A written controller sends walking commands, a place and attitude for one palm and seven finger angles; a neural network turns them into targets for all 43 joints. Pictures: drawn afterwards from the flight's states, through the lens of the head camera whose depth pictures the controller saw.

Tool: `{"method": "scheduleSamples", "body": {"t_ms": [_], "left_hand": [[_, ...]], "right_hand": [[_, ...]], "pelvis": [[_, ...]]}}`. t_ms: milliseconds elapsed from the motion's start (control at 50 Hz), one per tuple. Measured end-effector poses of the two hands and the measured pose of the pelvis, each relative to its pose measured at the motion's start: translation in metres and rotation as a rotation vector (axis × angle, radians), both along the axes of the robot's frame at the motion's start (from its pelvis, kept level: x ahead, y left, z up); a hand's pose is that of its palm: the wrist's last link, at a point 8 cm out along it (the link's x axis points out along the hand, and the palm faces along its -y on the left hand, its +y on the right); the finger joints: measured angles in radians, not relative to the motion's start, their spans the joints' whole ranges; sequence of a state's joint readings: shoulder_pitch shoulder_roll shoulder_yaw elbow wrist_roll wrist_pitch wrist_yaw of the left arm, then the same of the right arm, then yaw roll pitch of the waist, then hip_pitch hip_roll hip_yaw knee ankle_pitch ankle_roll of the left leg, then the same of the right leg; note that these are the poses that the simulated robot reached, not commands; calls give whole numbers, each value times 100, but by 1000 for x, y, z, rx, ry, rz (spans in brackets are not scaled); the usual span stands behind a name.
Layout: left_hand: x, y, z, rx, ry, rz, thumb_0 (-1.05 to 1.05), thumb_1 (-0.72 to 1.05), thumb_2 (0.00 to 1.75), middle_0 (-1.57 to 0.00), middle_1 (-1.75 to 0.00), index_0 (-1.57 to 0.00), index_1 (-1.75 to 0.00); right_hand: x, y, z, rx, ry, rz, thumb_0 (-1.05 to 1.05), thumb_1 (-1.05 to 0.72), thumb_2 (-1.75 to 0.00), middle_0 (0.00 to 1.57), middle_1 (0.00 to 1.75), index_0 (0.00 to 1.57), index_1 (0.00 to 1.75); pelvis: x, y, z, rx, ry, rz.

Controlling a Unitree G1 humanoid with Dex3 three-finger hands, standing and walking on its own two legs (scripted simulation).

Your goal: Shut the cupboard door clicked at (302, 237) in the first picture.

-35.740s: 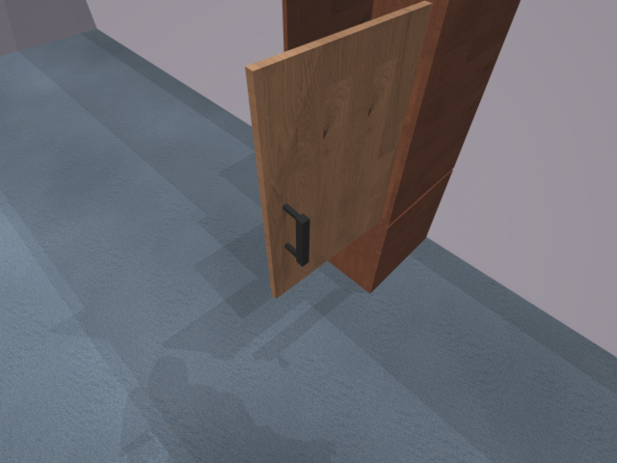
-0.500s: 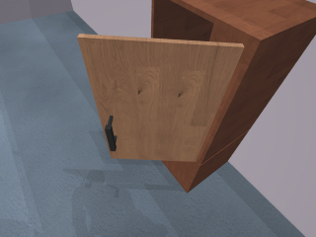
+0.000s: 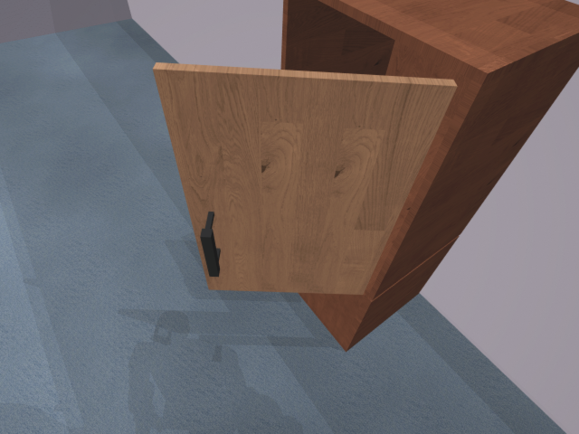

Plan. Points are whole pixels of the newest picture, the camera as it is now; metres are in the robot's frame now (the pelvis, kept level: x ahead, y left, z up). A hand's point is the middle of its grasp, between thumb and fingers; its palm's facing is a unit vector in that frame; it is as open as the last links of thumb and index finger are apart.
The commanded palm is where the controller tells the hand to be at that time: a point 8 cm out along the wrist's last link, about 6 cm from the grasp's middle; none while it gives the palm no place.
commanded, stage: come to a stop and stand still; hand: left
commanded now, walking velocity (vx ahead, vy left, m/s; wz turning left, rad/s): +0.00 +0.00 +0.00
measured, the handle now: (212, 245) +0.46 +0.18 -0.11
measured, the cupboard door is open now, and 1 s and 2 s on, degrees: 53 53 53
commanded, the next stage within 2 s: look again from close up in 0.28 s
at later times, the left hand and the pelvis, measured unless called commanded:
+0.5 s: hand out of the picture -0.02 +0.18 -0.19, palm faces +0.00 -0.98 -0.18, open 7.4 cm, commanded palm none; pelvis -0.01 +0.02 -0.01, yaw +0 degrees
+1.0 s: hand out of the picture +0.00 +0.20 -0.18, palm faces -0.03 -0.97 -0.24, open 7.4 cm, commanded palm +0.08 +0.24 -0.08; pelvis -0.02 +0.01 -0.01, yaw -2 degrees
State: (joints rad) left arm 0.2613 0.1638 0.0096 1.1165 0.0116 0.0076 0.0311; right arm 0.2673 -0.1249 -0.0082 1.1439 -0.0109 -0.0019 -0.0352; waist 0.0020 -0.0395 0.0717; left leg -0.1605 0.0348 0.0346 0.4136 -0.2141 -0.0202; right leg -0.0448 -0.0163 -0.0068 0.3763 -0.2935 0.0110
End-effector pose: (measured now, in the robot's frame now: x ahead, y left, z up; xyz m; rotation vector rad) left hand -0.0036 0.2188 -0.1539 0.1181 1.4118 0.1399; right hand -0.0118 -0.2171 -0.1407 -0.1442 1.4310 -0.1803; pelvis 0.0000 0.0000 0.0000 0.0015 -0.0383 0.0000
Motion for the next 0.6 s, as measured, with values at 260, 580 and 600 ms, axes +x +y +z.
{"method": "scheduleSamples", "body": {"t_ms": [260, 580, 600], "left_hand": [[-16, -1, -3, -23, 42, 5, 0, 91, 90, -20, -29, -20, -30], [-12, 23, 1, 45, -45, -33, 0, 91, 90, -20, -29, -20, -30], [-10, 26, 2, 53, -53, -36, 0, 91, 90, -20, -29, -20, -30]], "right_hand": [[-4, 7, 2, -5, 3, -4, 0, -91, -90, 20, 30, 20, 30], [18, 7, -13, 3, -143, 26, 1, -93, -90, 20, 30, 20, 30], [19, 8, -14, 6, -151, 28, 1, -93, -90, 20, 30, 20, 30]], "pelvis": [[-4, 7, 0, 0, 4, -3], [-16, 20, -11, -13, 3, -5], [-17, 20, -12, -10, 1, -6]]}}
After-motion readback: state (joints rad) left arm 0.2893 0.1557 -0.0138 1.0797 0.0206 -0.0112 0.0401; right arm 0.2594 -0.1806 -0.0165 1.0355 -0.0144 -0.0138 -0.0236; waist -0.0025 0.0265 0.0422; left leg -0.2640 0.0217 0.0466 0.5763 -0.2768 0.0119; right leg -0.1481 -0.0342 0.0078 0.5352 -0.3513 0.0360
